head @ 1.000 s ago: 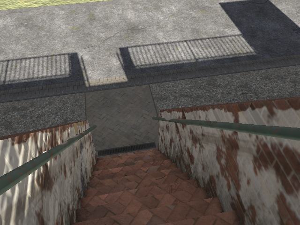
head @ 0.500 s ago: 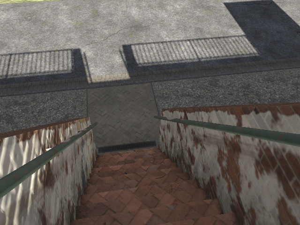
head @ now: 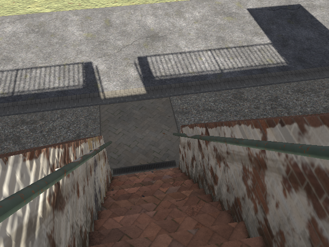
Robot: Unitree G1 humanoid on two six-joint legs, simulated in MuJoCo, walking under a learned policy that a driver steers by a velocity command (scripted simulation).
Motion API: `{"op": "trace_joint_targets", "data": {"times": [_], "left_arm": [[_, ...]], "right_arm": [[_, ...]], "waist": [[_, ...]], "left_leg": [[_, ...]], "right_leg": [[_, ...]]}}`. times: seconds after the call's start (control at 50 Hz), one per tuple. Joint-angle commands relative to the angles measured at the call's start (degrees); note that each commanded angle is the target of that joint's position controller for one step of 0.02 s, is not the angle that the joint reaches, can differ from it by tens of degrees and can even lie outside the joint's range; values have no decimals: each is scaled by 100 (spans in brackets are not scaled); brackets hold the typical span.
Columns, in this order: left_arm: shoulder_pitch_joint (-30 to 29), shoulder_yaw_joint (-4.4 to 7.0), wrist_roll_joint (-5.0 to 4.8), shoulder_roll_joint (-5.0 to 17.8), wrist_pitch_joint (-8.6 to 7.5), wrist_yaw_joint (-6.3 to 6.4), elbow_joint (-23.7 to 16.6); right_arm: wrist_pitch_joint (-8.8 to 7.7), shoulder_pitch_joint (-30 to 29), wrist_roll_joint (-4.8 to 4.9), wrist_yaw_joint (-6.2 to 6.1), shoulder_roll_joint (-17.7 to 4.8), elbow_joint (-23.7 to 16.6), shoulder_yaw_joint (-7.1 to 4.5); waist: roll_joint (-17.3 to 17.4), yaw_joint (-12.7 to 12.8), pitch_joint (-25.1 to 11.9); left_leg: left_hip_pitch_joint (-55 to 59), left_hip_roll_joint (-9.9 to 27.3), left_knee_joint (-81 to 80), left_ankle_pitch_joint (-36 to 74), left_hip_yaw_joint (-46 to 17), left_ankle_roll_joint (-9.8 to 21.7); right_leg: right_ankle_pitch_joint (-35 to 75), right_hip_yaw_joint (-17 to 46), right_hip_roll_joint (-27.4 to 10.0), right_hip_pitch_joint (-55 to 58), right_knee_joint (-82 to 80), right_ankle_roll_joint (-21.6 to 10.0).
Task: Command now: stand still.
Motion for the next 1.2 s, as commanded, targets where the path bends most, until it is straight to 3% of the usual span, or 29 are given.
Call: {"op": "trace_joint_targets", "data": {"times": [0.02, 0.2, 0.22, 0.3, 0.34, 0.36, 0.38, 0.44, 0.54, 0.58, 0.64, 0.68, 0.7, 0.76, 0.78, 0.82, 0.86, 0.88, 0.9, 0.94, 1.02, 1.08, 1.2], "left_arm": [[114, 106, 14, 498, -65, -9, -191], [144, 99, 4, 477, -90, -14, -67], [144, 82, -38, 453, -59, 2, -29], [87, 62, -2, 454, -46, -18, -17], [3, 38, -95, 376, 25, 3, -8], [-20, 33, -91, 380, 40, 12, 5], [-56, 50, -109, 455, 41, 53, 24], [-170, 63, -79, 488, 74, 89, 27], [-366, 156, -57, 585, 116, 92, -133], [-408, 172, -57, 606, 74, 111, -194], [-294, 228, -48, 642, -100, 123, -95], [-435, 225, -40, 618, -124, 141, -163], [-561, 210, -41, 547, -136, 160, -203], [-438, 216, -38, 605, -126, 180, -150], [-394, 219, -82, 614, -143, 182, -162], [-130, 228, -103, 645, -156, 201, -33], [-175, 209, -122, 636, -136, 215, 18], [-194, 196, -47, 602, -105, 235, 39], [-262, 259, -141, 739, -91, 297, 58], [-352, 240, -184, 690, -84, 343, 65], [-376, 212, -226, 550, -130, 336, 79], [-389, 224, -211, 574, -173, 320, 79], [-427, 199, -193, 532, -180, 275, 59]], "right_arm": [[-51, 231, 8, -2, -515, -177, -116], [-76, 436, 34, -20, -502, -154, -148], [-72, 445, -29, -2, -437, -184, -135], [-76, 477, -24, 22, -483, -196, -171], [-45, 347, -11, 7, -441, -215, -157], [-46, 392, -6, 8, -416, -209, -153], [-54, 484, 63, 22, -428, -178, -154], [-61, 333, 23, -1, -478, -220, -179], [-66, 169, -35, -24, -423, -365, -202], [-97, 207, -83, -28, -407, -413, -203], [-178, 530, -65, -61, -623, -371, -291], [-195, 670, -14, -73, -669, -383, -303], [-195, 686, 22, -79, -662, -377, -308], [-132, 929, -4, -90, -793, -289, -333], [-115, 912, -74, -78, -697, -294, -273], [-138, 669, -109, -82, -564, -257, -181], [-90, 607, -93, -120, -587, -175, -136], [-60, 556, -71, -180, -652, -201, -168], [-106, 452, -40, -230, -631, -232, -165], [-120, 428, -33, -248, -554, -196, -124], [-111, 278, 47, -307, -478, -172, -84], [-124, 168, 88, -321, -397, -149, -50], [-171, 31, 82, -319, -395, -157, -61]], "waist": [[-10, -20, 355], [-52, -1, 290], [-49, -21, 238], [-26, -13, 305], [-70, 43, 359], [-101, 16, 315], [-278, 15, 282], [-146, 52, 223], [-169, 46, 534], [-185, 8, 510], [-58, -75, 146], [144, -162, 100], [276, -208, -174], [451, -254, -47], [485, -242, 10], [308, -81, 46], [149, -41, 88], [89, -72, -36], [66, -70, 15], [22, -98, -39], [-13, -89, -134], [-127, -85, -235], [-51, -45, -496]], "left_leg": [[-362, 788, -405, 1159, -610, 203], [-304, 800, -421, 1315, -582, 170], [-292, 803, -466, 1266, -577, 160], [-330, 789, -486, 1169, -579, 124], [-440, 826, -457, 1222, -523, 97], [-441, 831, -480, 1191, -524, 93], [-451, 866, -492, 1119, -531, 96], [-542, 674, -460, 249, -376, 159], [-1232, 279, 125, -935, -6, 403], [-1228, 304, 348, -598, -43, 429], [-619, 390, 951, 574, -176, 421], [-429, 461, 1181, 1369, -312, 505], [-219, 517, 1270, 1743, -382, 502], [-112, 640, 1522, 2902, -629, 601], [-128, 665, 1594, 3449, -658, 552], [-621, 660, 1448, 3741, -519, 286], [-499, 740, 1095, 3772, -486, 45], [-377, 727, 1067, 3737, -470, 34], [-389, 751, 858, 3572, -492, -60], [-259, 820, 602, 3605, -469, -155], [75, 881, 105, 3439, -374, -271], [302, 941, -156, 3485, -306, -307], [677, 1085, -327, 3897, -235, -268]], "right_leg": [[684, 473, -554, -160, -373, -250], [1138, 499, -590, -17, -361, -286], [1095, 515, -582, 20, -359, -316], [1113, 540, -586, -6, -372, -306], [1291, 554, -589, -56, -441, -278], [1328, 557, -586, -5, -427, -286], [1314, 541, -565, 96, -465, -292], [223, 509, -390, 143, -527, -396], [-1137, 568, -202, -169, -270, -783], [-633, 524, -147, -222, 63, -839], [771, 149, 12, -510, 760, -799], [1183, 27, 51, -806, 1135, -753], [1242, -58, 95, -841, 1330, -674], [1156, -213, 145, -1241, 1675, -552], [1227, -248, 100, -1257, 1625, -528], [2012, -33, -178, -440, 1115, -419], [2872, 41, -322, -152, 898, -375], [3204, 80, -380, 63, 853, -371], [3380, 84, -388, 130, 756, -356], [3652, 121, -473, 360, 535, -349], [3796, 166, -560, 552, 95, -323], [4073, 203, -615, 667, -178, -304], [4159, 294, -679, 655, -395, -255]]}}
